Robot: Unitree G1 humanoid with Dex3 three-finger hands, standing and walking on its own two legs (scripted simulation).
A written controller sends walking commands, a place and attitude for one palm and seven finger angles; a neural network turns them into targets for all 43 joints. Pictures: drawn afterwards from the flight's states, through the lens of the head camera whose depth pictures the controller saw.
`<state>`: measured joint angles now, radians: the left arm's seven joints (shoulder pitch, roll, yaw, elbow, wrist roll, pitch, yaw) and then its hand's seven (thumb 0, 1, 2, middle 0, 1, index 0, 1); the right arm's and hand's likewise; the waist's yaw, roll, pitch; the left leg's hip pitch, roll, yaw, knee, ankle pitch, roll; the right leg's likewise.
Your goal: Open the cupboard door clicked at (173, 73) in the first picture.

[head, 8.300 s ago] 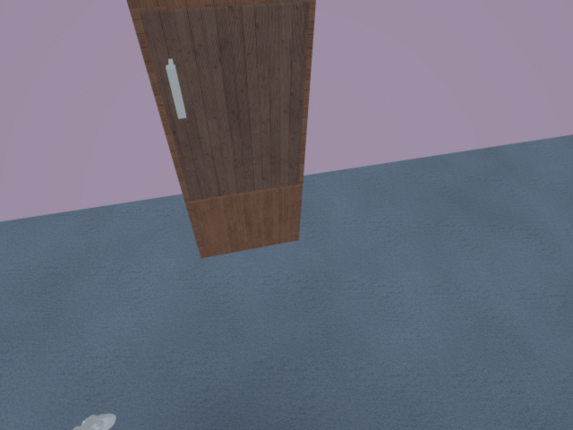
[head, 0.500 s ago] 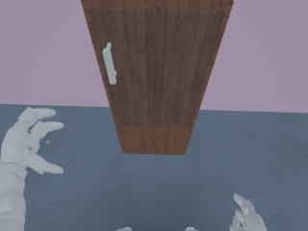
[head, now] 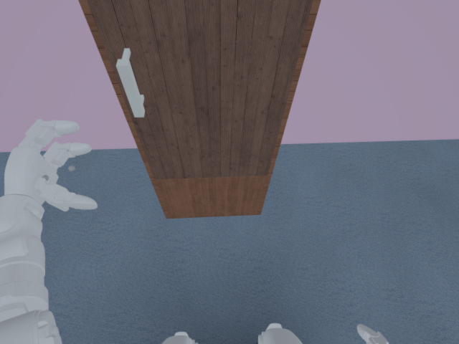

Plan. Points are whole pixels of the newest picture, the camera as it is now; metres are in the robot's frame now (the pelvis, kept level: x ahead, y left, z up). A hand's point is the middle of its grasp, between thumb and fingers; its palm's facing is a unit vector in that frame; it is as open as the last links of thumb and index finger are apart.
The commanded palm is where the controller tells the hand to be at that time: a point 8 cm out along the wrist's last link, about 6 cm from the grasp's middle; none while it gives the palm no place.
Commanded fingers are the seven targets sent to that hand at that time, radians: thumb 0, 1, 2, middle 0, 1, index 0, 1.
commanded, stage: move the hooked fingers beside the handle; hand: left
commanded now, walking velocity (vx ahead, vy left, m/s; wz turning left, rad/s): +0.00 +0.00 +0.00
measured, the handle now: (133, 84) +0.61 +0.21 +0.07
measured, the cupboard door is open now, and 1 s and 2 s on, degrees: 0 0 0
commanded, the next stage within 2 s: slide the fingers in behind the handle in 1.94 s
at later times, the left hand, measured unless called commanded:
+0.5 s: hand (80, 138) +0.45 +0.28 +0.08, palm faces +0.06 -1.00 -0.01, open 13.9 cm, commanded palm +0.43 +0.33 +0.07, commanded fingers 0.00 -0.50 0.30 -0.30 -1.20 -0.30 -1.20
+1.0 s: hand (90, 104) +0.53 +0.28 +0.08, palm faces +0.05 -1.00 -0.01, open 13.9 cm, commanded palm +0.52 +0.32 +0.07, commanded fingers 0.00 -0.50 0.30 -0.30 -1.20 -0.30 -1.20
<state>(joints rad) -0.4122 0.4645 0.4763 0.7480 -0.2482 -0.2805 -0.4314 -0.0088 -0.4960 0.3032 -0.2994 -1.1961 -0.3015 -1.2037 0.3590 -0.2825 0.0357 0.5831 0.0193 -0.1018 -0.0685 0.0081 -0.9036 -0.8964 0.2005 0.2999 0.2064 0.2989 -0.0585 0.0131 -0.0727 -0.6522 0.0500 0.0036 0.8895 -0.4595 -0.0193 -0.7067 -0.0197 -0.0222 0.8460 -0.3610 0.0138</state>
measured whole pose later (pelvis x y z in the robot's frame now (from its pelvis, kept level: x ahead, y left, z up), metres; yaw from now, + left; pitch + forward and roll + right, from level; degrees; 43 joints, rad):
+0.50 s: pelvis -0.01 +0.00 -0.01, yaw +0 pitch +17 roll -2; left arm -0.78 0.64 0.53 1.14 -0.15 -0.34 -0.46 -0.01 -0.50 0.30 -0.30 -1.20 -0.30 -1.20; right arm 0.35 -0.29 0.04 0.59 0.01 -0.01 -0.06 0.00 -0.90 -0.90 0.20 0.30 0.21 0.30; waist -0.12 0.00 -0.07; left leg -0.81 0.06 -0.02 0.98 -0.47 -0.02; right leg -0.85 -0.01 -0.04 0.90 -0.36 0.01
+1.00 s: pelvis -0.01 +0.02 -0.02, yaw -1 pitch +24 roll -4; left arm -1.06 0.81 0.55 1.30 -0.04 -0.31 -0.41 -0.01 -0.50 0.30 -0.30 -1.20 -0.30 -1.20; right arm 0.43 -0.29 0.07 0.59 -0.03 0.07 -0.04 0.00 -0.90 -0.90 0.20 0.30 0.21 0.30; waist -0.23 0.01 -0.06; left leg -0.96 0.07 -0.02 1.04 -0.49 0.00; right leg -0.97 0.00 -0.03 0.91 -0.34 0.04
